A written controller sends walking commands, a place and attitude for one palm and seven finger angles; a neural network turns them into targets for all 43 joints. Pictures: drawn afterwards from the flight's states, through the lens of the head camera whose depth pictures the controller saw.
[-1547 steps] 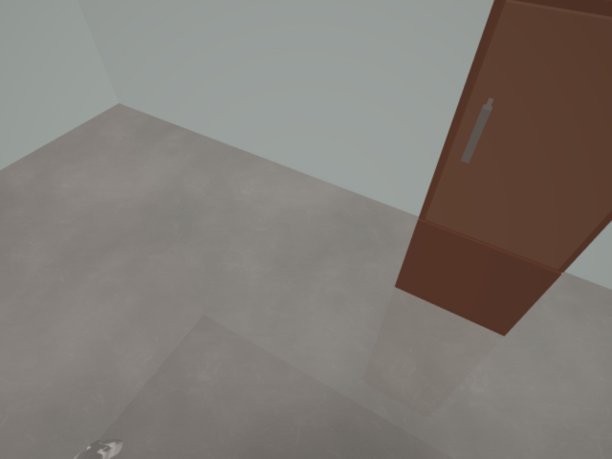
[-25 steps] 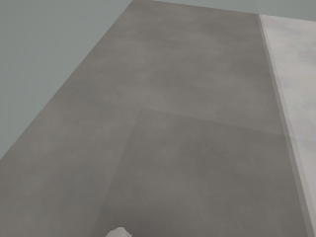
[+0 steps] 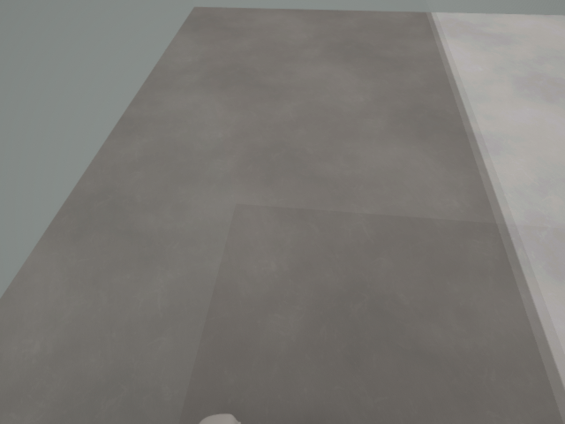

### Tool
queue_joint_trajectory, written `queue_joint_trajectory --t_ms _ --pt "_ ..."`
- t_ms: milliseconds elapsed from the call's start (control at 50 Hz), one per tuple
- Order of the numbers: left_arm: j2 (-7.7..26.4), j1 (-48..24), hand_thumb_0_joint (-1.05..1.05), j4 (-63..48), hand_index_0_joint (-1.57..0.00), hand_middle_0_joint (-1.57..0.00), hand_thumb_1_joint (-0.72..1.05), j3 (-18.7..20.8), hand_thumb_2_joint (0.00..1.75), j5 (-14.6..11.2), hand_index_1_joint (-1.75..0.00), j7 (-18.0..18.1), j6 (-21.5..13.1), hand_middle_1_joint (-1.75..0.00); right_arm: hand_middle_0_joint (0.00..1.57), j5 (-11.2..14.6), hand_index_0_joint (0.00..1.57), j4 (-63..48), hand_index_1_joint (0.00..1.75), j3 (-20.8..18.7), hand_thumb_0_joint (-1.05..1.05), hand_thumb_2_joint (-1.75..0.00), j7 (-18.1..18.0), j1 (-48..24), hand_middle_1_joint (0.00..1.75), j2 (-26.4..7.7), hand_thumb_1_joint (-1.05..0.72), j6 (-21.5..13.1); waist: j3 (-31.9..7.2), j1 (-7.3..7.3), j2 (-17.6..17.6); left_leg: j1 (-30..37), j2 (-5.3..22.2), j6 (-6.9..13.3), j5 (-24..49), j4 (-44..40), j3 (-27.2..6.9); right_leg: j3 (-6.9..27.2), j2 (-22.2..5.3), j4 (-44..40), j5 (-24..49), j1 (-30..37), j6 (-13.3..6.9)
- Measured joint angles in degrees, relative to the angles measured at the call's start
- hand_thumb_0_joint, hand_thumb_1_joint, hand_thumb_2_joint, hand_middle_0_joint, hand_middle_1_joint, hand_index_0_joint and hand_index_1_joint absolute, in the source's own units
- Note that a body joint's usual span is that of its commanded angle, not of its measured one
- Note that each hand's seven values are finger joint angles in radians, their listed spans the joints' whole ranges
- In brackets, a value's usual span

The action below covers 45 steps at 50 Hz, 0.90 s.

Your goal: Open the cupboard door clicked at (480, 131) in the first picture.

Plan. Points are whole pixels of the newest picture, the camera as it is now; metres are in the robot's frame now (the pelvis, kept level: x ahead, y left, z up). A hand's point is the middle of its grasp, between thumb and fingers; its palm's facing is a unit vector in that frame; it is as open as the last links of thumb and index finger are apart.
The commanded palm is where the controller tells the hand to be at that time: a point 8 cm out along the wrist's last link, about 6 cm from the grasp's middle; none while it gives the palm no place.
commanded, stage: turn to face it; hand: left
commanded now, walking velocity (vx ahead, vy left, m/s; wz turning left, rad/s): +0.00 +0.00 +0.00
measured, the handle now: out of the picture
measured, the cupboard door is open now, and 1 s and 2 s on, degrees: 41 41 41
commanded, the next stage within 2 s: none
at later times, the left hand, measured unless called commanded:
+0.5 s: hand (180, 376) +0.21 +0.20 -0.16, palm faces +0.25 -0.94 -0.22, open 7.4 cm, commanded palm none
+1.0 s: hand out of the picture +0.14 +0.18 -0.18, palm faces +0.54 -0.80 -0.26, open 7.4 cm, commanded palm none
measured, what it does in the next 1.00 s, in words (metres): walks ahead, turning left: left foot, then right foot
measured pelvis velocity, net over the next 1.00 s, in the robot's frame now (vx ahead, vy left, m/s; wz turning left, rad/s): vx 0.21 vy -0.04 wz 0.56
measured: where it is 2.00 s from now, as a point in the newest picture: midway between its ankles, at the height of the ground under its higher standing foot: (322, 401)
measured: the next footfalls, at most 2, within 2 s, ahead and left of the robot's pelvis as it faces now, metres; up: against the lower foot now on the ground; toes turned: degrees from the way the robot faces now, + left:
left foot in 0.22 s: +0.23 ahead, +0.12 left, +0.00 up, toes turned +10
right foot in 0.56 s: +0.24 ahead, -0.16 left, +0.00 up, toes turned +13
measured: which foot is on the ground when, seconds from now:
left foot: up 0.00-0.20, down 0.22-0.56, up 0.58-0.86, down 0.88-1.00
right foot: down 0.00-0.24, up 0.26-0.54, down 0.56-0.88, up 0.90-1.00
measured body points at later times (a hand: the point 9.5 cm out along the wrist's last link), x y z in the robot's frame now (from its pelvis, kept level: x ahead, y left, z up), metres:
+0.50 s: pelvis +0.15 -0.01 +0.00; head +0.19 -0.01 +0.45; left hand +0.20 +0.25 -0.14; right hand +0.26 -0.24 -0.15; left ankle +0.19 +0.11 -0.73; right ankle +0.18 -0.16 -0.70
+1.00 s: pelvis +0.21 -0.04 -0.01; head +0.24 +0.00 +0.44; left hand +0.11 +0.22 -0.16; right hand +0.45 -0.20 -0.13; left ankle +0.17 +0.07 -0.73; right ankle +0.25 -0.17 -0.67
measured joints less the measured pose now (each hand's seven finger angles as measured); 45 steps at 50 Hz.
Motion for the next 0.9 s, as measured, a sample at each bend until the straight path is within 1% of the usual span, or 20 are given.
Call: queue_joint_trajectory --t_ms 120,200,220,240,280,320,360,400,460,520,560,580,620,660,680,760,840,860,880,900 --pt "0.77 3.41 0.0 3.52 -0.2 -0.2 0.94 -0.54 0.9 0.02 -0.3 0.42 -0.27 -0.3 0.19 0.36 0.2 -3.55 0.3 0.33 0.0 -0.89 0.18 -5.23 0.3 1.54 -0.91 -1.16 -0.88 -0.32 -2.16 -4.51 -1.12 -0.28 7.85 -15.22 1.12 -0.26 0.99 -9.47 0.24 8.69 -0.01" --pt "0.39 4.46 0.0 5.18 -0.2 -0.2 0.93 -1.15 0.9 -0.29 -0.3 0.67 0.27 -0.3 0.19 0.48 0.2 -4.43 0.3 1.19 0.0 -0.89 0.3 -7.3 0.3 2.25 -0.91 -1.75 0.0 -0.05 -2.52 -1.95 -3.03 0.84 15.77 -26.28 1.72 -2.2 0.89 -8.05 -4.23 13.25 1.26" --pt "0.16 4.95 0.0 5.18 -0.2 -0.2 0.92 -1.25 0.9 -0.38 -0.3 0.79 0.54 -0.3 0.19 0.32 0.2 -4.75 0.3 1.43 0.0 -0.89 0.36 -7.33 0.3 2.1 -0.91 -1.98 0.07 0.11 -2.26 -0.66 -3.33 1.63 21.29 -28.72 1.62 -2.81 0.84 -5.27 -6.34 13.36 1.71" --pt "-0.03 5.33 0.0 5.06 -0.2 -0.2 0.92 -1.31 0.9 -0.57 -0.3 0.91 0.97 -0.3 0.19 0.06 0.2 -5.04 0.3 1.55 0.0 -0.89 0.27 -7.37 0.3 1.97 -0.91 -2.17 -0.1 0.24 -1.99 -0.13 -3.44 2.85 20.82 -28.27 1.27 -3.35 0.5 -0.33 -8.48 12.01 2.4" --pt "0.32 4.72 0.0 4.46 -0.2 -0.2 0.92 -1.4 0.9 -0.76 -0.3 1.3 2.32 -0.3 0.19 -0.17 0.2 -5.54 0.3 1.71 0.0 -0.89 -0.24 -7.77 0.3 2.43 -0.91 -1.95 0.13 0.16 -2.85 -0.42 -4.59 4.62 13.95 -25.03 0.78 -1.02 -0.13 14.27 -15.25 6.57 3.67" --pt "0.68 2.91 0.0 3.45 -0.2 -0.2 0.92 -1.15 0.9 -0.65 -0.3 1.36 3.55 -0.3 0.19 -0.24 0.2 -6.17 0.3 1.84 0.0 -0.89 -0.76 -7.62 0.3 2.74 -0.91 -1.38 0.35 0.26 -3.07 -0.51 -5.57 4.79 11.96 -24.51 -0.3 1.65 -0.04 25.37 -16.94 0.74 4.62" --pt "0.86 0.83 0.0 1.85 -0.2 -0.2 0.91 -0.69 0.9 -0.53 -0.3 1.16 4.22 -0.3 0.2 -0.25 0.2 -6.62 0.3 1.68 0.0 -0.89 -1.23 -7.19 0.3 2.65 -0.91 -0.75 0.44 0.47 -2.65 -0.13 -6.26 4.19 12.9 -26.02 -1.73 3.34 -0.43 29.51 -15.21 -3.7 5.35" --pt "0.98 -0.96 0.0 -0.11 -0.2 -0.2 0.91 -0.31 0.9 -0.44 -0.3 0.91 4.54 -0.3 0.2 -0.31 0.2 -6.89 0.3 1.45 0.0 -0.89 -1.29 -6.91 0.3 2.08 -0.92 -0.05 0.45 0.64 -2.06 0.37 -6.71 4.07 13.81 -27.91 -3.18 4.58 -1.09 28.21 -12.97 -6.4 5.8" --pt "1.26 -2.87 0.0 -2.83 -0.2 -0.2 0.91 0.02 0.9 -0.31 -0.3 0.7 4.83 -0.3 0.2 -0.49 0.2 -7.44 0.3 0.94 0.0 -0.89 -0.91 -6.55 0.3 1.05 -0.92 1.03 0.18 0.25 -0.72 0.62 -6.84 3.25 14.78 -29.79 -5.75 5.51 -1.55 21.37 -11.1 -7.44 6.0" --pt "1.86 -3.78 0.0 -4.97 -0.2 -0.2 0.91 0.22 0.9 -0.23 -0.3 0.58 4.66 -0.3 0.2 -0.52 0.2 -8.24 0.3 0.09 0.0 -0.89 -0.54 -6.15 0.3 0.05 -0.91 2.17 -0.16 -0.42 0.65 0.2 -6.75 1.89 14.67 -29.65 -8.68 5.47 -0.94 11.18 -7.99 -4.8 5.91" --pt "2.95 -3.21 0.0 -6.54 -0.2 -0.2 0.91 0.31 0.9 0.03 -0.3 0.61 4.0 -0.3 0.2 -0.18 0.2 -8.87 0.3 -0.58 0.0 -0.89 -0.29 -5.45 0.3 -0.21 -0.91 2.92 -1.16 -0.37 -0.28 -1.25 -7.74 1.12 12.04 -27.1 -9.59 5.73 -1.61 1.34 -4.49 -1.27 4.86" --pt "3.14 -3.15 0.0 -6.87 -0.2 -0.2 0.91 0.38 0.9 0.29 -0.3 0.81 3.79 -0.3 0.2 -0.01 0.2 -8.91 0.3 -1.01 0.0 -0.89 -0.13 -5.58 0.3 -0.61 -0.91 3.3 -1.04 -0.17 -0.41 -2.56 -7.87 0.82 6.96 -23.26 -9.31 5.32 -1.87 1.44 -2.11 -1.3 4.4" --pt "2.94 -2.77 0.0 -7.09 -0.2 -0.2 0.91 0.01 0.9 0.46 -0.3 1.07 3.91 -0.3 0.2 0.01 0.2 -8.91 0.3 -1.78 0.0 -0.89 0.21 -5.87 0.3 -1.86 -0.91 3.99 -0.54 -0.36 -0.12 -5.74 -7.91 0.5 0.07 -11.32 -7.59 3.41 -2.72 2.4 -2.43 -0.24 3.86" --pt "2.77 -1.81 0.0 -7.0 -0.2 -0.2 0.91 -0.31 0.9 0.43 -0.3 1.31 3.96 -0.3 0.2 0.01 0.2 -8.96 0.3 -2.19 0.0 -0.89 0.49 -6.33 0.3 -2.85 -0.91 4.38 -0.3 -0.58 -0.33 -7.81 -7.16 -0.2 -0.71 -1.77 -5.24 1.72 -3.62 0.96 -3.04 1.81 3.69" --pt "2.79 -1.34 0.0 -6.84 -0.2 -0.2 0.91 -0.41 0.9 0.44 -0.3 1.39 3.95 -0.3 0.2 0.11 0.2 -9.12 0.3 -2.24 0.0 -0.89 0.61 -6.57 0.3 -3.08 -0.91 4.44 -0.16 -0.69 -0.79 -7.93 -6.67 -0.57 -0.7 0.08 -4.09 0.95 -4.14 0.01 -3.08 2.83 3.66" --pt "3.11 0.24 0.0 -6.24 -0.2 -0.2 0.91 -0.87 0.9 0.5 -0.3 1.28 3.48 -0.3 0.19 0.42 0.2 -10.05 0.3 -1.71 0.0 -0.89 1.01 -8.04 0.3 -3.27 -0.91 4.15 0.95 -0.42 -3.21 -4.22 -5.46 -1.3 -0.64 -7.76 -0.36 -1.99 -6.26 -2.1 -3.35 5.73 3.76" --pt "3.65 1.91 0.0 -5.66 -0.2 -0.2 0.91 -1.09 0.9 0.36 -0.3 0.88 3.32 -0.3 0.19 0.58 0.2 -11.33 0.3 -0.81 0.0 -0.89 1.25 -10.45 0.3 -3.32 -0.91 3.59 2.32 0.44 -4.6 1.11 -6.09 -0.47 2.83 -20.7 1.75 -4.9 -7.82 0.62 -5.91 6.27 4.51" --pt "3.9 2.55 0.0 -5.54 -0.2 -0.2 0.91 -1.03 0.9 0.16 -0.3 0.77 3.44 -0.3 0.19 0.49 0.2 -11.86 0.3 -0.56 0.0 -0.89 1.32 -10.88 0.3 -3.41 -0.91 3.22 2.39 0.52 -4.78 3.04 -6.34 0.06 6.7 -24.88 2.37 -5.45 -8.27 2.96 -7.11 5.65 4.79" --pt "3.96 3.34 0.0 -5.5 -0.2 -0.2 0.91 -0.97 0.9 -0.06 -0.3 0.64 3.73 -0.3 0.19 0.3 0.2 -12.64 0.3 -0.4 0.0 -0.89 1.46 -11.07 0.3 -3.88 -0.91 2.71 2.04 0.6 -4.0 4.46 -5.9 1.9 11.59 -27.96 1.89 -5.91 -8.2 7.18 -8.12 3.82 5.22" --pt "4.46 3.19 0.0 -5.14 -0.2 -0.2 0.91 -0.88 0.9 -0.25 -0.3 0.62 4.38 -0.3 0.19 0.21 0.2 -13.02 0.3 -0.46 0.0 -0.89 1.35 -11.6 0.3 -3.7 -0.91 2.2 2.31 0.48 -4.27 3.62 -6.18 3.36 11.39 -26.53 1.34 -4.5 -8.26 13.49 -11.57 1.2 6.04"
